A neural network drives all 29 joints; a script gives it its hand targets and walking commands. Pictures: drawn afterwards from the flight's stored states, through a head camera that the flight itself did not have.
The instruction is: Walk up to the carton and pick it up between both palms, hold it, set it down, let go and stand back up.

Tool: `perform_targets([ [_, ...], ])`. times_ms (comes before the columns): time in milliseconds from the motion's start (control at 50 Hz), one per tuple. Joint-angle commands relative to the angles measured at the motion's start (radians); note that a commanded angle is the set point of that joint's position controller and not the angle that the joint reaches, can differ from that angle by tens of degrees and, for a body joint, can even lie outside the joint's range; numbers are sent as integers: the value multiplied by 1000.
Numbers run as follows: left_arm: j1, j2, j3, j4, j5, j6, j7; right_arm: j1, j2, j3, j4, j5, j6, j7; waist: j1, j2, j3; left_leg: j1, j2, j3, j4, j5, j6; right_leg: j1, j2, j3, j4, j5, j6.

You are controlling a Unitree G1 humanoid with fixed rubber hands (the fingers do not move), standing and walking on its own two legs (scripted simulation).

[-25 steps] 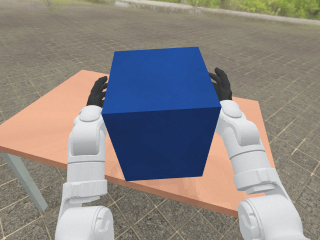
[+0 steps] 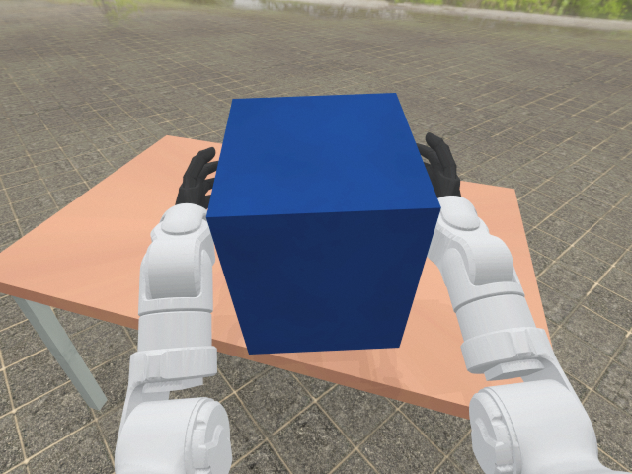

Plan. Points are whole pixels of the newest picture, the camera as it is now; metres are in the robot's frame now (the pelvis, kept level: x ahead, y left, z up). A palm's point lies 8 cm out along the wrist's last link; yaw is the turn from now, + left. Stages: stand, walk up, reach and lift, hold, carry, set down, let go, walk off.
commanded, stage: hold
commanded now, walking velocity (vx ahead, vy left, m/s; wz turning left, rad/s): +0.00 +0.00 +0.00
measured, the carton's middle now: (319, 228) +0.38 -0.01 +0.18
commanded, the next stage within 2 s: none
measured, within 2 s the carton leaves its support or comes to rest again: neither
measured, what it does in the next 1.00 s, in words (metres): stands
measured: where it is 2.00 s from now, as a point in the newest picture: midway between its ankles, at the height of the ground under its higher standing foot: outside the picture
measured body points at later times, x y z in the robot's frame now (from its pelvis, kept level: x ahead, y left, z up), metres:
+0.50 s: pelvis +0.02 +0.01 +0.00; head -0.04 +0.04 +0.44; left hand +0.39 +0.16 +0.21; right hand +0.39 -0.14 +0.24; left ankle +0.01 +0.13 -0.75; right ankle +0.04 -0.12 -0.75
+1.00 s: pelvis +0.00 +0.00 +0.00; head -0.06 +0.02 +0.45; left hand +0.38 +0.14 +0.22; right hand +0.38 -0.16 +0.23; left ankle +0.01 +0.13 -0.75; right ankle +0.04 -0.12 -0.75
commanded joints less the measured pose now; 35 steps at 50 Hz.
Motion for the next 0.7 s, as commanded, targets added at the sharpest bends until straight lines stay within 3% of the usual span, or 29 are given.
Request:
perform_targets([
  [0,-745,-562,-450,-37,-146,-93,-135,-830,727,387,-277,90,-55,100,8,-18,-405,-112,-76,63,-63,26,32,240,40,-3,-4,45,56],
  [100,-775,-561,-453,-41,-154,-110,-138,-839,735,386,-269,100,-57,89,-3,6,-442,-114,-82,58,-50,59,21,253,42,-1,9,92,56],
  [240,-727,-581,-521,-153,-169,-99,-128,-753,700,420,-308,155,-44,73,-37,70,-465,-31,-73,38,4,265,-26,259,72,-24,35,242,47],
  [400,-684,-597,-562,-221,-168,-69,-116,-707,658,432,-346,181,-21,80,-46,80,-414,17,-62,28,20,343,-55,212,87,-40,23,218,30],
  [460,-680,-609,-588,-264,-174,-61,-113,-693,639,438,-363,188,-20,86,-52,110,-400,40,-56,25,32,397,-71,204,93,-43,23,215,18],
  [540,-657,-614,-587,-247,-156,-51,-116,-683,629,424,-366,170,-21,97,-51,109,-365,40,-49,28,17,365,-72,187,91,-44,9,167,11],
  [680,-700,-599,-576,-241,-163,-67,-114,-737,651,426,-375,146,-41,107,-31,66,-404,4,-51,35,-10,277,-43,211,82,-41,12,137,21],
])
